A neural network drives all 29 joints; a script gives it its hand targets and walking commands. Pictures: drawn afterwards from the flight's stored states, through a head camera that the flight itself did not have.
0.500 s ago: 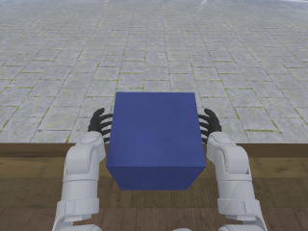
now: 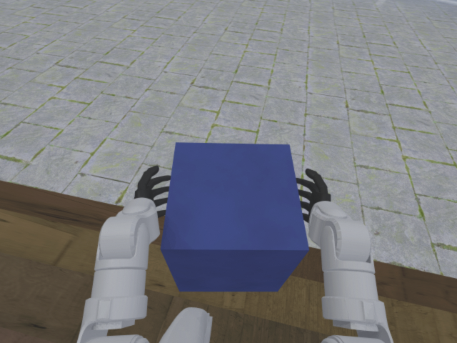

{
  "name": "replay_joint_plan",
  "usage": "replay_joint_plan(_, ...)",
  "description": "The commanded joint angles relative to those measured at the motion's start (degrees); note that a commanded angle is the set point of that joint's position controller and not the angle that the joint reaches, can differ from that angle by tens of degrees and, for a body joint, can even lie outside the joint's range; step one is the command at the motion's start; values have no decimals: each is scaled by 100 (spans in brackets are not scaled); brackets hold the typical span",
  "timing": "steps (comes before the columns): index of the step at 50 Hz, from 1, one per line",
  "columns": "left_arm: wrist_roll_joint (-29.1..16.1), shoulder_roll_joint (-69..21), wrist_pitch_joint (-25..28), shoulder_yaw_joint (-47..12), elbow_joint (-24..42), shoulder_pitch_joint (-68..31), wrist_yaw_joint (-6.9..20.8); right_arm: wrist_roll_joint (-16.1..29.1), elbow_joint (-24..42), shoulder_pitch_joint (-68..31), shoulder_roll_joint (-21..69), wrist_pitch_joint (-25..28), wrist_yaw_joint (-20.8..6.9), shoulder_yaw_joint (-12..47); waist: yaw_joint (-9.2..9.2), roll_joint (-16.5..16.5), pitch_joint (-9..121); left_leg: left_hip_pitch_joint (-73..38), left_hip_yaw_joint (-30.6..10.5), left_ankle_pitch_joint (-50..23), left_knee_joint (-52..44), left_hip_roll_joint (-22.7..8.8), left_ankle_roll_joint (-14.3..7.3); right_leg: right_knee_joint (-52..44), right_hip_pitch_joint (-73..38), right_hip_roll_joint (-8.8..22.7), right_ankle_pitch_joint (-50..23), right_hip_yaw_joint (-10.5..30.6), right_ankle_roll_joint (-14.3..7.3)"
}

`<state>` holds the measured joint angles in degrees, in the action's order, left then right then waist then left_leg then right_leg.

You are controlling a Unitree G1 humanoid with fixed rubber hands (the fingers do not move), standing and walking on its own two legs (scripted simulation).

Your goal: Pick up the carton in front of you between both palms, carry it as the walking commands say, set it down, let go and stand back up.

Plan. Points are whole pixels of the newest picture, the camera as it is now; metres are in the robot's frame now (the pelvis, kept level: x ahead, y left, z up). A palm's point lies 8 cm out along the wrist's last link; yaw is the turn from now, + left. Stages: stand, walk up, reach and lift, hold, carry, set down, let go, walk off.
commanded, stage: carry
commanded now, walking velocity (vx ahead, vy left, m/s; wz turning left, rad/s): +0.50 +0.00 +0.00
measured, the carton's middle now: (230, 223) +0.33 +0.03 +0.01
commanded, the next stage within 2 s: none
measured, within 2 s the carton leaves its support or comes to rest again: neither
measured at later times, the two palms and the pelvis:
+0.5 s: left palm (198, 149) +0.68 +0.16 -0.13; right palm (291, 160) +0.66 -0.14 -0.13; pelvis +0.37 +0.04 -0.19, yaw -1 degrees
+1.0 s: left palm (211, 125) +1.03 +0.16 -0.30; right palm (275, 132) +1.04 -0.14 -0.31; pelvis +0.73 +0.00 -0.37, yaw -1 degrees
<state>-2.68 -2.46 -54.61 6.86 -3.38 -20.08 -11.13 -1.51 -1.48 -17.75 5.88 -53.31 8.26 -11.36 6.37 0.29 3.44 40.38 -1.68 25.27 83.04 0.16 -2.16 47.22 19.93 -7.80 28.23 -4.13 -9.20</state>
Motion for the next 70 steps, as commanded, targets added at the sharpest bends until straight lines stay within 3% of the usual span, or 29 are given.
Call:
replay_joint_plan(1, -1747, -5064, 148, -3654, 826, -3803, 737, 742, 574, -3120, 3914, 87, -151, 2923, -288, 238, 1457, 571, -123, -504, -1429, -333, 136, -1221, -1145, 2331, -4801, 3247, -1089)
replay_joint_plan(5, -1600, -5489, 364, -3665, 544, -3716, 872, 966, 507, -3370, 4471, 341, -342, 3367, 46, -436, 1286, 1166, 78, -4210, -3505, -217, -53, 311, -1744, 1133, -3199, 2087, -282)
replay_joint_plan(9, -1380, -5143, 516, -3482, 418, -2997, 793, 1057, 650, -3229, 4347, 386, -331, 3618, 200, 646, 1094, -1369, 854, -5085, -5248, 219, -23, 605, -516, 722, -3184, 1108, -39)
replay_joint_plan(10, -1309, -4995, 521, -3395, 373, -2833, 761, 1046, 730, -3222, 4259, 370, -308, 3623, 9, 1110, 1431, -1688, 774, -5399, -4660, 158, -215, 1231, -765, 899, -3618, 1081, 15)
replay_joint_plan(12, -1196, -4802, 477, -3369, 460, -2660, 733, 1051, 741, -2939, 3945, 333, -239, 3559, -1480, 395, 2479, -4201, 1332, -5018, -4427, 528, -286, 3138, -66, 1171, -5536, 469, 415)
replay_joint_plan(13, -1084, -4704, 450, -3310, 605, -2946, 692, 1009, 660, -2751, 3874, 282, -245, 3512, -2133, -520, 2109, -4929, 1097, -5047, -5276, 233, -552, 5655, 841, 754, -4196, -61, 811)
replay_joint_plan(14, -872, -4530, 391, -3082, 540, -2927, 614, 987, 479, -2697, 3758, 197, -247, 3493, -2151, -1361, 1467, -5391, 18, -6138, -4921, -543, -941, 7107, 2340, -180, 1184, -25, 957)
replay_joint_plan(15, -669, -4206, 289, -2779, 427, -2581, 525, 1175, 335, -2629, 3615, 144, -204, 3636, -1205, -861, 1542, -6092, -1660, -7560, -4320, -1441, -1157, 6161, 3410, 69, 1388, 958, 992)
replay_joint_plan(19, -39, -3839, 217, -2073, 375, -2032, 308, 2004, 627, -3575, 4327, 149, -252, 4112, -932, -189, 1824, -4064, -3322, -4017, -4382, -2028, -1937, 3625, 3279, 997, -14, 1384, 728)
replay_joint_plan(23, -340, -4616, 464, -2575, 757, -3014, 543, 2145, 580, -4036, 5071, 288, -523, 4208, -812, -560, 1835, -2621, -2147, -4702, -4298, -1614, -1565, 2683, 1834, 1076, -1876, 596, 779)
replay_joint_plan(26, -638, -4913, 579, -3081, 925, -3136, 648, 2014, 524, -3704, 5080, 356, -555, 4096, -1096, 54, 1559, -2787, -944, -1497, -3109, -392, -961, 218, 2149, 836, -4814, 344, 655)
replay_joint_plan(30, -797, -4708, 556, -3386, 1240, -3063, 632, 1661, 432, -3007, 4620, 431, -471, 3820, -1355, -613, 1107, -2261, -432, -1754, -2748, -119, -809, -1656, 550, 517, -5013, -283, 701)
replay_joint_plan(33, -657, -4268, 420, -3162, 1029, -2529, 563, 1360, 338, -2601, 4200, 326, -372, 3657, 401, -607, 2496, -1996, 328, -5010, 207, -528, -292, -1176, -2316, 378, -4924, -643, 388)
replay_joint_plan(34, -605, -4144, 363, -3089, 977, -2390, 579, 1257, 567, -2848, 4064, 301, -318, 3554, 899, 540, 1788, -1280, 789, -2335, 2790, 175, -34, -2354, -2369, 851, -4942, -138, 26)
replay_joint_plan(35, -618, -3930, 305, -3036, 791, -2383, 543, 1109, 512, -2907, 3890, 202, -264, 3342, 65, 1423, 1501, 744, 452, 2108, 3551, 805, -18, -745, -3459, 1898, -8522, 1292, -341)
replay_joint_plan(38, -1333, -4336, 166, -3548, 815, -2870, 574, 602, 71, -2185, 3432, 67, -13, 2734, -242, -706, 1445, 1283, -102, 914, 1488, -123, -160, -1168, -2426, 2034, -5269, 2691, -456)
replay_joint_plan(39, -1520, -4367, 217, -3588, 923, -3155, 582, 557, 168, -2125, 3523, 71, -5, 2656, -358, 432, 1816, 1576, -493, 357, 635, -324, -152, -671, -2636, 2525, -5412, 3461, -858)
replay_joint_plan(42, -1712, -5068, 285, -3674, 777, -3639, 752, 652, 449, -2931, 4000, 218, -125, 2922, -275, 52, 1498, 670, -152, -361, -1361, -368, 196, -1436, -1227, 2335, -4148, 3268, -1063)
replay_joint_plan(48, -1441, -5455, 590, -3640, 415, -3246, 888, 1017, 529, -3234, 4577, 548, -373, 3575, 148, -243, 1383, 983, 237, -4482, -4023, -154, -27, 296, -1887, 1059, -3312, 1835, -277)
replay_joint_plan(51, -1339, -5124, 651, -3569, 467, -2842, 815, 1051, 693, -3046, 4375, 534, -341, 3654, 184, 484, 1119, -1247, 803, -5357, -5319, 125, 3, 355, -592, 753, -2894, 1030, -66)
replay_joint_plan(53, -1236, -4812, 603, -3461, 487, -2557, 753, 1028, 811, -2977, 4086, 467, -282, 3630, -438, 991, 1853, -2445, 1051, -5659, -4190, 272, -247, 1553, -603, 931, -3709, 631, 156)
replay_joint_plan(55, -1084, -4615, 510, -3381, 668, -2666, 690, 997, 774, -2658, 3783, 362, -222, 3528, -1890, -173, 2265, -4674, 1432, -4893, -4795, 500, -319, 4176, 312, 1078, -5350, -8, 648)
replay_joint_plan(56, -933, -4446, 465, -3222, 731, -2877, 608, 966, 669, -2624, 3674, 267, -238, 3473, -2293, -937, 1541, -4777, 667, -4628, -5604, -97, -770, 6489, 1247, 344, -1740, -212, 845)
replay_joint_plan(57, -726, -4120, 363, -2911, 606, -2700, 502, 1060, 480, -2537, 3508, 169, -212, 3503, -1758, -1187, 1217, -5597, -734, -6860, -4331, -871, -983, 7025, 2961, -168, 1504, 436, 906)
replay_joint_plan(58, -450, -3779, 262, -2485, 418, -2199, 371, 1308, 490, -2725, 3371, 108, -164, 3666, -1215, -631, 1478, -5978, -2090, -5980, -4593, -1663, -1359, 5962, 3651, 231, 875, 1046, 859)
replay_joint_plan(60, -85, -3499, 183, -2099, 343, -2108, 197, 1815, 608, -3267, 3753, 57, -181, 3890, -1075, 204, 1092, -4278, -2167, -4032, -4729, -1327, -1246, 4383, 3252, 765, 334, 803, 742)
replay_joint_plan(61, -33, -3590, 174, -1941, 457, -1837, 192, 1991, 833, -3599, 3911, 81, -191, 4043, -1010, -621, 1831, -4458, -3533, -2782, -4529, -1954, -1851, 4471, 3627, 829, 215, 1355, 705)
replay_joint_plan(65, -270, -4361, 323, -2434, 886, -2922, 412, 2254, 737, -4052, 4831, 153, -478, 4125, -911, -285, 1589, -2618, -2651, -3651, -4658, -1769, -1582, 2916, 2237, 972, -1862, 820, 865)
replay_joint_plan(70, -740, -5006, 524, -3278, 1263, -3237, 647, 1964, 561, -3459, 4987, 343, -609, 4025, -1393, -275, 1372, -2899, -1054, -960, -3705, -281, -1006, -445, 2089, 781, -4977, 127, 702)
